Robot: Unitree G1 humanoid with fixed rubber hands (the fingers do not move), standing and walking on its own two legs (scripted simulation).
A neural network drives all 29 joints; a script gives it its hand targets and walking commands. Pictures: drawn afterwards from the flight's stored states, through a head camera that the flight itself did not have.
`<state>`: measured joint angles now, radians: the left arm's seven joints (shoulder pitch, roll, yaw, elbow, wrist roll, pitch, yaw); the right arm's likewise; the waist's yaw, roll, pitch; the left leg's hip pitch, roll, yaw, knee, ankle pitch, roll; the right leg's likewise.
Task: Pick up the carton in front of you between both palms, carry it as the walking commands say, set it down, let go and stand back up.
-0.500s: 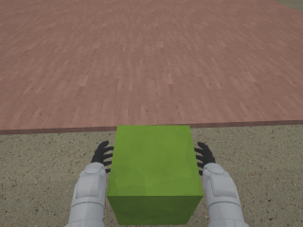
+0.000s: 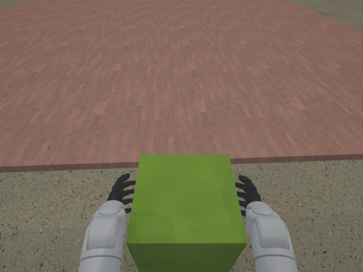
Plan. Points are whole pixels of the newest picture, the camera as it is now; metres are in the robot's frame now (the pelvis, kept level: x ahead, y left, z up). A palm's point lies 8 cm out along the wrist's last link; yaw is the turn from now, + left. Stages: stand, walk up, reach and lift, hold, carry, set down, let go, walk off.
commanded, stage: hold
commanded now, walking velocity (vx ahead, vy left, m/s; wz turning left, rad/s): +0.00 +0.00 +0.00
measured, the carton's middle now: (184, 218) +0.29 +0.00 -0.03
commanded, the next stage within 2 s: carry in 0.80 s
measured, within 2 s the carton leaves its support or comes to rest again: neither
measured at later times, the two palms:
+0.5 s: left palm (114, 205) +0.28 +0.15 +0.05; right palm (252, 206) +0.28 -0.15 +0.05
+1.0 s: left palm (116, 190) +0.31 +0.15 +0.07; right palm (250, 192) +0.30 -0.15 +0.06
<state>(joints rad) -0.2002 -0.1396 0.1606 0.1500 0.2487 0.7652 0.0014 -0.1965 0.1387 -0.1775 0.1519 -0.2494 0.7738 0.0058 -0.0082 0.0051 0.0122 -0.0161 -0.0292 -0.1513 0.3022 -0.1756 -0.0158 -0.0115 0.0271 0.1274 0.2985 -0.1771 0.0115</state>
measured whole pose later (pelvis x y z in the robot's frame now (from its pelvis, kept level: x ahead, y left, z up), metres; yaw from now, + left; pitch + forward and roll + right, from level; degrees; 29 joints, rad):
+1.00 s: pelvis +0.02 +0.01 -0.01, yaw +0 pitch +1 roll +0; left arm -0.21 -0.14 0.12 -0.01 0.18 0.86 0.04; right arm -0.17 0.13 -0.17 -0.05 -0.19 0.86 -0.02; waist 0.00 -0.01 -0.09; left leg -0.22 0.00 -0.04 0.53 -0.38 -0.01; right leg -0.20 -0.01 0.06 0.47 -0.29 0.02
